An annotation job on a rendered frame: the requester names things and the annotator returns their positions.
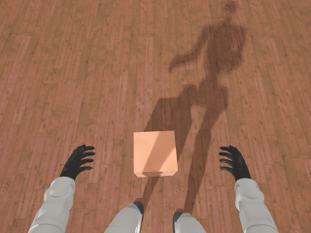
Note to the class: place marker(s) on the right robot thigh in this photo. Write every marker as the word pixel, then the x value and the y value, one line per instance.
pixel 188 224

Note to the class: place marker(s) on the right robot forearm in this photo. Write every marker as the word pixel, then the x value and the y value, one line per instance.
pixel 254 215

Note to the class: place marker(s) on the robot left foot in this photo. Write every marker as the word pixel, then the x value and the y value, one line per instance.
pixel 140 207

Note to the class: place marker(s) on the right robot hand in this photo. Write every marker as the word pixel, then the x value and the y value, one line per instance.
pixel 239 168

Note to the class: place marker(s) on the left robot forearm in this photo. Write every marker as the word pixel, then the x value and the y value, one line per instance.
pixel 53 216

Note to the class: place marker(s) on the left robot hand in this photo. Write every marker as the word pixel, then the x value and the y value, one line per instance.
pixel 72 167

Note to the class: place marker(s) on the carton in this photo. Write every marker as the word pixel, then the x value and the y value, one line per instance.
pixel 154 154

